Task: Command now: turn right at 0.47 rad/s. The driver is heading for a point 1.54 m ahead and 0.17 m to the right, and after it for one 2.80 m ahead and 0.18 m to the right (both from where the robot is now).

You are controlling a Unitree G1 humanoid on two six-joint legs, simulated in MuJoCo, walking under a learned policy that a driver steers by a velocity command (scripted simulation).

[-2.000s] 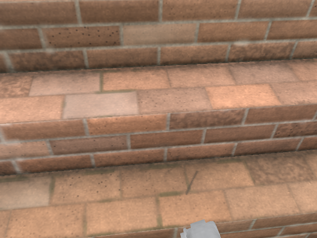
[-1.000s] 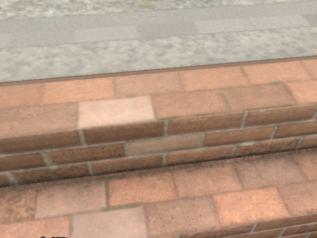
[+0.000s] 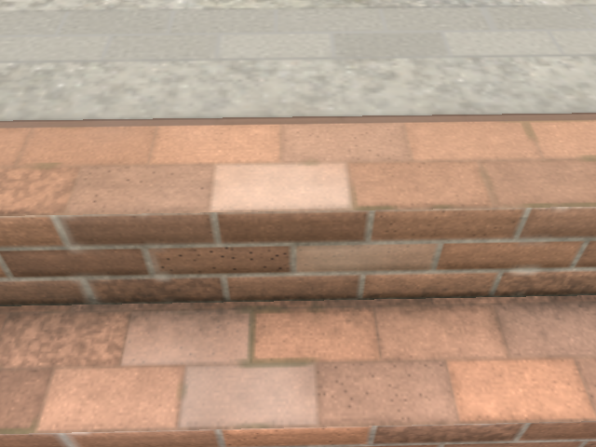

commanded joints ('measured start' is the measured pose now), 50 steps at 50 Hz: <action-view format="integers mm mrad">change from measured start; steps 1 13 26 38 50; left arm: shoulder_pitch -30 -21 -50 -31 -181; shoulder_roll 51 50 76 69 -16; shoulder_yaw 12 -23 -13 -39 -38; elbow -53 4 -88 13 9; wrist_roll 1 16 -29 -40 27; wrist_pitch -15 26 37 25 26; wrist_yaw -5 -62 -2 -108 19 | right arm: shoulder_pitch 103 -161 -75 139 502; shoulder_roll -148 -188 -61 -41 -88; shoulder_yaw -36 -29 -11 0 -37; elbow -9 -20 -29 222 385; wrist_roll -19 14 17 -12 -19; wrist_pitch -4 -16 -8 56 -28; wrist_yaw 2 41 53 125 85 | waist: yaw -18 -2 -25 -32 -109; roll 158 60 -7 -93 262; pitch -65 -27 -96 -86 36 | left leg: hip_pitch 295 227 -548 19 455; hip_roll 382 212 -40 -17 248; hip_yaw -473 34 -281 -123 -817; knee -321 -321 1369 -89 -334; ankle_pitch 231 20 2 85 -4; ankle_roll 317 177 -55 -45 347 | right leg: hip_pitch -449 -141 197 411 -578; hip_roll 6 -60 -227 -107 27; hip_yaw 93 -115 385 48 -22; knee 846 -144 -551 -453 589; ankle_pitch -43 -113 438 425 12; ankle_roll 12 63 -301 -156 -48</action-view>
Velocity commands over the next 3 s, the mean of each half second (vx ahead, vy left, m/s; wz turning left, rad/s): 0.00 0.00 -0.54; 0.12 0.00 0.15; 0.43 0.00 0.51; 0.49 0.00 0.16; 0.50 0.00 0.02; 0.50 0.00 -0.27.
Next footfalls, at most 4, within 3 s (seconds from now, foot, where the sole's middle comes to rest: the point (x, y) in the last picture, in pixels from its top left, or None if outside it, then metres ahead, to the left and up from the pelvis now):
0.34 right None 0.05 -0.14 -0.76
0.78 left None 0.06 0.08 -0.76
1.30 right None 0.28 -0.19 -0.53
1.66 left None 0.24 0.03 -0.54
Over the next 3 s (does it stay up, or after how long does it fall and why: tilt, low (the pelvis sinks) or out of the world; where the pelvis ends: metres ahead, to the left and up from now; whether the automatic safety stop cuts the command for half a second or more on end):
stays up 0.73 0.02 0.62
